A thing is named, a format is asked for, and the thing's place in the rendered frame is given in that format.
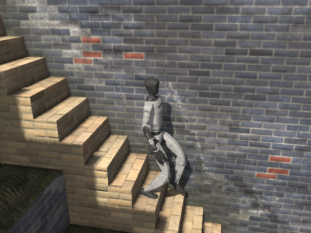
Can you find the stairs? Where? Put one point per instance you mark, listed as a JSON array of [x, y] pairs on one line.
[[42, 126]]

